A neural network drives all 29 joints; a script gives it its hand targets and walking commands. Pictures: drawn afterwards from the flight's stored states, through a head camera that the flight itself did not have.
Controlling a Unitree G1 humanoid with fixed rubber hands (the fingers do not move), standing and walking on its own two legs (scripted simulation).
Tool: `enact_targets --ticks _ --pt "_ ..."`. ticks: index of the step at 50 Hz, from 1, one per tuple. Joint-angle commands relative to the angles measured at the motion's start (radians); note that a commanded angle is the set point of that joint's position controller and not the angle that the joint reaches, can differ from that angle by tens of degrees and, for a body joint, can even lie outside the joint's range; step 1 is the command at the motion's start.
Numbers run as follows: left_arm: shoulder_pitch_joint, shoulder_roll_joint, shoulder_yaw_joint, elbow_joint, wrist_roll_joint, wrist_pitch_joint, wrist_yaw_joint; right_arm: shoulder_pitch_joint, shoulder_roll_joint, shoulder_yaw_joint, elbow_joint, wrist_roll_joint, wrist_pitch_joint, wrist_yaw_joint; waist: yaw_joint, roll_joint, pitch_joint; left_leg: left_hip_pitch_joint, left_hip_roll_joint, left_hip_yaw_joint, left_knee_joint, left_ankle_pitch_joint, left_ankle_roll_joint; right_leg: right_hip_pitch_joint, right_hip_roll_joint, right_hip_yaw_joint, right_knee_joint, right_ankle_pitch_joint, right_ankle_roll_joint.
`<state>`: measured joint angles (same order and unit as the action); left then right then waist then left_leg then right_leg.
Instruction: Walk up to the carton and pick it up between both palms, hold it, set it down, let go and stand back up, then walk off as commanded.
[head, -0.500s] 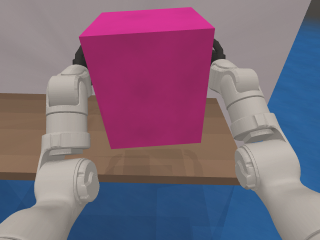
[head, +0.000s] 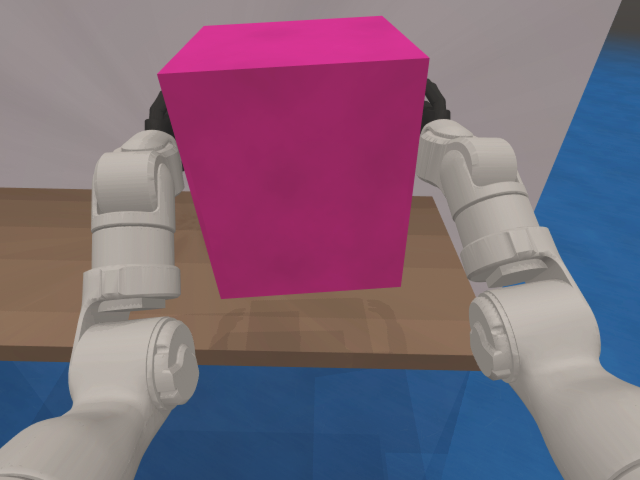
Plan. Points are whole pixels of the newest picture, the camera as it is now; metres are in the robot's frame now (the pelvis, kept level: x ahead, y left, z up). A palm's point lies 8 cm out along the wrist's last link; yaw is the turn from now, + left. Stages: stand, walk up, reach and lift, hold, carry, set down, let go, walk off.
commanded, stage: hold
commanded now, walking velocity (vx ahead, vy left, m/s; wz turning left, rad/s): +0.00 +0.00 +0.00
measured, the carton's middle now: (302, 156) +0.38 +0.00 +0.28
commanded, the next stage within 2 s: none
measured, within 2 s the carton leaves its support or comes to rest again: neither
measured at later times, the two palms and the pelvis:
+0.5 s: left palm (164, 147) +0.37 +0.15 +0.30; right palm (432, 138) +0.37 -0.15 +0.30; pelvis +0.00 +0.00 +0.00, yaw +0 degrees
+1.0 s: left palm (164, 148) +0.37 +0.15 +0.29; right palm (431, 139) +0.37 -0.15 +0.30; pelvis +0.00 +0.00 +0.00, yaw +0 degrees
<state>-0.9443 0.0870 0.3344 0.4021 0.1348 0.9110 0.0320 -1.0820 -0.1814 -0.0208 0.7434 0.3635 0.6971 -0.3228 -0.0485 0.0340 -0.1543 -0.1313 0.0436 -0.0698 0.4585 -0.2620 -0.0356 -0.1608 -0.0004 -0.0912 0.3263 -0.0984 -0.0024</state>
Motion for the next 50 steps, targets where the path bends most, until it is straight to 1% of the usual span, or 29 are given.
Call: enact_targets --ticks 1,18,27,50 --pt "-0.949 -0.610 -0.388 -0.186 -0.172 -0.106 -0.122 -0.955 0.765 0.241 -0.422 0.220 -0.028 0.175 -0.009 0.013 -0.437 -0.175 -0.105 0.010 -0.113 0.230 -0.008 0.421 0.094 0.088 0.024 0.147 0.042" --pt "-0.963 -0.612 -0.378 -0.164 -0.171 -0.111 -0.119 -0.967 0.763 0.231 -0.397 0.219 -0.031 0.180 -0.005 0.013 -0.435 -0.186 -0.105 0.009 -0.116 0.210 -0.005 0.416 0.092 0.091 0.023 0.128 0.041" --pt "-0.965 -0.610 -0.375 -0.158 -0.173 -0.114 -0.118 -0.976 0.767 0.233 -0.402 0.221 -0.032 0.179 -0.003 0.006 -0.439 -0.187 -0.107 0.010 -0.115 0.211 -0.002 0.417 0.091 0.093 0.022 0.132 0.042" --pt "-0.962 -0.621 -0.385 -0.167 -0.179 -0.114 -0.115 -0.974 0.761 0.234 -0.413 0.227 -0.032 0.178 -0.006 0.016 -0.448 -0.177 -0.107 0.008 -0.110 0.229 -0.007 0.415 0.096 0.094 0.024 0.144 0.038"
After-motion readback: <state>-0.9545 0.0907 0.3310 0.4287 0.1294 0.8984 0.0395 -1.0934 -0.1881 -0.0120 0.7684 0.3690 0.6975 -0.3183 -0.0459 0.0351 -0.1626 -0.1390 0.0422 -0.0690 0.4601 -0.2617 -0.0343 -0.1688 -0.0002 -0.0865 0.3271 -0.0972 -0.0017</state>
